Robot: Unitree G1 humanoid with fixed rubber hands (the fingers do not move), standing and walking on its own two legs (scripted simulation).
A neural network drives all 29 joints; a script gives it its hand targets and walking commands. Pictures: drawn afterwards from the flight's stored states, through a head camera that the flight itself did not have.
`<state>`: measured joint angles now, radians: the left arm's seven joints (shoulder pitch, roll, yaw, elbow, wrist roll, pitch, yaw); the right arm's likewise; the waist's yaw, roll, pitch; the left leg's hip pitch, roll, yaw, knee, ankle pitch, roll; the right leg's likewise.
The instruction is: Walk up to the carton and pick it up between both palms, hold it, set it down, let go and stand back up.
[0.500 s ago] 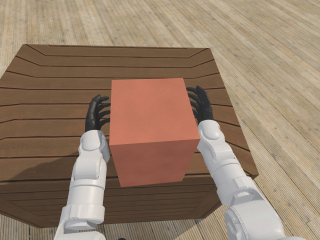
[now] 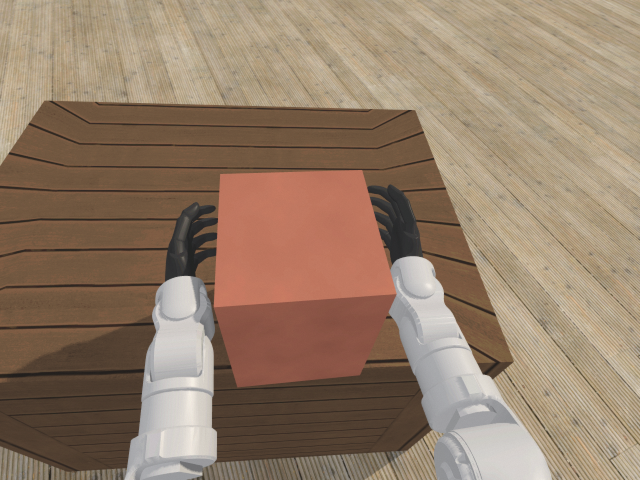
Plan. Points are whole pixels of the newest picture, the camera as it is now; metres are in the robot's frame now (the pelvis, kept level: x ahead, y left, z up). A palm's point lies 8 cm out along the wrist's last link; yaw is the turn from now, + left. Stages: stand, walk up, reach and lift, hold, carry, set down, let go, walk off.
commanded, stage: reach and lift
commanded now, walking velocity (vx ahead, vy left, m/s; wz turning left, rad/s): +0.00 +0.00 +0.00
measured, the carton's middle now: (296, 284) +0.35 +0.04 +0.02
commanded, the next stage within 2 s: none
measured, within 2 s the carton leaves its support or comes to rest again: leaves its support in 0.88 s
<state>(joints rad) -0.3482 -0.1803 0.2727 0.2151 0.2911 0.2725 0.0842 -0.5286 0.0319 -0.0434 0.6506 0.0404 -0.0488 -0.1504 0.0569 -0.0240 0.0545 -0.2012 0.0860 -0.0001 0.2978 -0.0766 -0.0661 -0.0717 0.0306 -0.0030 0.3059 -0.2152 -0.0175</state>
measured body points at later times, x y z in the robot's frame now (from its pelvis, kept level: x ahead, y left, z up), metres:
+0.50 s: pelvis +0.00 +0.00 +0.00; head +0.00 +0.02 +0.45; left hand +0.34 +0.17 +0.08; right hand +0.38 -0.10 +0.09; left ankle +0.05 +0.16 -0.75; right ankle -0.03 -0.11 -0.75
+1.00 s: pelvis +0.00 +0.00 +0.00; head +0.00 +0.03 +0.45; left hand +0.35 +0.16 +0.09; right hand +0.38 -0.11 +0.11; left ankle +0.05 +0.16 -0.75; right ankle -0.03 -0.11 -0.75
